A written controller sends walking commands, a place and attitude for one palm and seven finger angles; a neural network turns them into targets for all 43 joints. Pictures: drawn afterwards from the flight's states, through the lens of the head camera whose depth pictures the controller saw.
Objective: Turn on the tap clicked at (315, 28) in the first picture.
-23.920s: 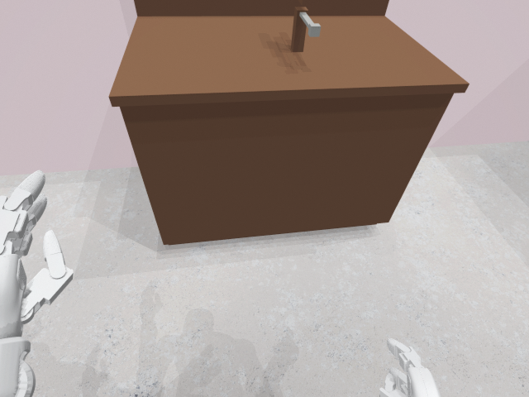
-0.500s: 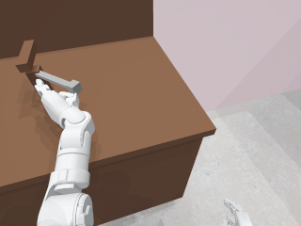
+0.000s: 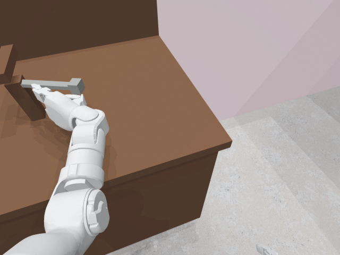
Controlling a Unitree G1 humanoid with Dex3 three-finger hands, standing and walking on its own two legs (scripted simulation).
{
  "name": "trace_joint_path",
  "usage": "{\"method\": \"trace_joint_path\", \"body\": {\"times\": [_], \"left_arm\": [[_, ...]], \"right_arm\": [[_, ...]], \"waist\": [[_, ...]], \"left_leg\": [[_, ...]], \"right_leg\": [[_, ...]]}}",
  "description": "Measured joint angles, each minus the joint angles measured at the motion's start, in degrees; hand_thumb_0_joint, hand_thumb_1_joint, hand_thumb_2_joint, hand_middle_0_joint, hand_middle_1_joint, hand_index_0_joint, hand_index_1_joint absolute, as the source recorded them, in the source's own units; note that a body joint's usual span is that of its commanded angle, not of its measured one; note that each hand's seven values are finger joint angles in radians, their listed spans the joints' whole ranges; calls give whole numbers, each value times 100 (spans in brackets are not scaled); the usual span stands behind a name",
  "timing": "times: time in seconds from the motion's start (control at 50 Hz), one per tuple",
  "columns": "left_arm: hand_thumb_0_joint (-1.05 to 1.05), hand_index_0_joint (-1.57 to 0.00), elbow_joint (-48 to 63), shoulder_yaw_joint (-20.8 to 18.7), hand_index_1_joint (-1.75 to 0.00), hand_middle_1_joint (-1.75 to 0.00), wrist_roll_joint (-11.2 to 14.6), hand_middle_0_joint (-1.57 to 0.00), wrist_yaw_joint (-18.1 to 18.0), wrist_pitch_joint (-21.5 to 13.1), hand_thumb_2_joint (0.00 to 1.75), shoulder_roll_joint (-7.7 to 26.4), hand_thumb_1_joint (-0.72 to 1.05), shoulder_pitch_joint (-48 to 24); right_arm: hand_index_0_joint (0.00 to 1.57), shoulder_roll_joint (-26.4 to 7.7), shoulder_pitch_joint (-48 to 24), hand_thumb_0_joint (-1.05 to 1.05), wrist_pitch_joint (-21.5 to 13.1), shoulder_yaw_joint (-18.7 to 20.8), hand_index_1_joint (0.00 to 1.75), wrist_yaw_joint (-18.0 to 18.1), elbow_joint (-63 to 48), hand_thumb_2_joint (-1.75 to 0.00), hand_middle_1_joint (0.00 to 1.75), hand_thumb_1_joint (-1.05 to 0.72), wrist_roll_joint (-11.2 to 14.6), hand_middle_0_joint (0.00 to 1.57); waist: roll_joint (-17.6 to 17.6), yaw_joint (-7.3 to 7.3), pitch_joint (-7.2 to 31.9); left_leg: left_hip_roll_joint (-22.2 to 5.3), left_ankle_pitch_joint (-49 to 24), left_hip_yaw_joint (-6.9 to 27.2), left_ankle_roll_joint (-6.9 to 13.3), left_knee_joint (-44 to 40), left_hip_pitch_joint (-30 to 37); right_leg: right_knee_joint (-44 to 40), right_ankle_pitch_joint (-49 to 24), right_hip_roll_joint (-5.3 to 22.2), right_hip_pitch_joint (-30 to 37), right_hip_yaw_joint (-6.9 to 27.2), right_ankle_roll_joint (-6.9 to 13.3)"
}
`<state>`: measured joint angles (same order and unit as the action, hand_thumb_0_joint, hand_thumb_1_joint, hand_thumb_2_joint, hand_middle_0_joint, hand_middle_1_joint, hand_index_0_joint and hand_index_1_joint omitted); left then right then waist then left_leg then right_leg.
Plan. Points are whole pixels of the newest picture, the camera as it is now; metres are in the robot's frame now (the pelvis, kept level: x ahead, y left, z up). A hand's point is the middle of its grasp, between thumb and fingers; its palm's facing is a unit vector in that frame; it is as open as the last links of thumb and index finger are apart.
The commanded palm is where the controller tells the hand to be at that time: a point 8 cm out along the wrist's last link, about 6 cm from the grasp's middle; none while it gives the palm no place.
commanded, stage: push the lever round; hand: left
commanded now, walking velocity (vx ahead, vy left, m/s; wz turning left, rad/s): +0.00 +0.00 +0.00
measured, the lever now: (76, 86) +0.46 +0.26 +0.16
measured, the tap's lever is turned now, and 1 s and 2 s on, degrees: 64 86 86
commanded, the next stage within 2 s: lift the hand up off the lever in 0.52 s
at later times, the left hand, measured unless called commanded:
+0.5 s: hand (84, 93) +0.46 +0.24 +0.14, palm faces +0.85 -0.50 -0.13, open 8.0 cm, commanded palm +0.42 +0.27 +0.15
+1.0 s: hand (89, 90) +0.47 +0.23 +0.15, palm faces +0.86 -0.49 -0.13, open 8.4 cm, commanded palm +0.42 +0.26 +0.17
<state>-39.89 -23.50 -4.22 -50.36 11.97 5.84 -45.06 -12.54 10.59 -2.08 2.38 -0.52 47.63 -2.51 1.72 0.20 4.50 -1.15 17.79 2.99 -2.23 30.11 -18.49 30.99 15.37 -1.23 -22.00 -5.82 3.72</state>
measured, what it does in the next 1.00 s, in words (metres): stands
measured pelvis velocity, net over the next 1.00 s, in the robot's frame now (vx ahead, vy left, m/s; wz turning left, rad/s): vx -0.03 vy -0.01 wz -0.03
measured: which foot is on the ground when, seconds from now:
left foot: down 0.00-1.00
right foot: down 0.00-1.00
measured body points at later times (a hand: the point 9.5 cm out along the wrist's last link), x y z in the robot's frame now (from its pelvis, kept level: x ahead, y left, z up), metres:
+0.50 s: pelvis -0.02 +0.00 -0.01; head +0.02 -0.01 +0.44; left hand +0.41 +0.26 +0.15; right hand +0.05 -0.26 -0.14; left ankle -0.03 +0.15 -0.73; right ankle +0.00 -0.07 -0.73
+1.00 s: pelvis -0.03 -0.01 -0.01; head +0.01 -0.02 +0.44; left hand +0.42 +0.25 +0.16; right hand -0.02 -0.27 -0.14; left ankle -0.03 +0.15 -0.73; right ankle +0.00 -0.07 -0.73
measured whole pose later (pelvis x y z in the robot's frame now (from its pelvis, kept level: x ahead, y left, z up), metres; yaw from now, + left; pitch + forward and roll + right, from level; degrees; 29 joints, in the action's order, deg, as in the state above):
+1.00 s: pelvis -0.03 -0.01 -0.01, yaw -1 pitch +11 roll +0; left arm -65.4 -34.9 -9.8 -51.6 3.0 19.7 -60.4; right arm -13.9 18.7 -2.7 2.3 -2.5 47.7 -4.5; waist 1.6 8.2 5.7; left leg -2.5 17.4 2.3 -1.0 35.4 -28.9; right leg 33.5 12.8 -2.7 -31.7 -5.4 4.6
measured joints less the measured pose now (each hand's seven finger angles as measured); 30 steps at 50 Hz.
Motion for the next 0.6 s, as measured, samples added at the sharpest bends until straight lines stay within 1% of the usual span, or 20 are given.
{"method": "trace_joint_path", "body": {"times": [0.22,0.46,0.52,0.6], "left_arm": [[1,-9,-621,-317,-14,-15,-121,-15,45,-194,90,324,90,-346],[1,-11,-1473,-507,-15,-15,-242,-15,13,-601,90,691,90,-867],[1,-11,-1755,-559,-15,-15,-293,-15,-32,-701,90,824,90,-1051],[1,-6,-2062,-655,-14,-15,-357,-15,-250,-837,90,875,90,-1284]], "right_arm": [[20,-108,176,1,14,51,30,-16,-41,-89,30,-91,-36,20],[20,-77,365,1,-24,13,30,-86,9,-89,30,-91,-90,20],[20,-72,402,0,-23,-11,30,-102,31,-89,30,-91,-108,20],[20,-80,478,0,-9,-29,30,-119,51,-89,30,-91,-130,20]], "waist": [[-14,196,48],[-40,387,41],[-35,458,50],[-19,536,78]], "left_leg": [[-34,-15,-1,-11,83,-191],[-32,-23,5,29,287,-541],[-35,-12,6,49,359,-671],[-33,-4,9,66,440,-832]], "right_leg": [[77,-24,-32,-194,-6,45],[187,-88,-29,-502,-17,47],[211,-105,-32,-611,-19,38],[249,-122,-30,-753,-22,29]]}}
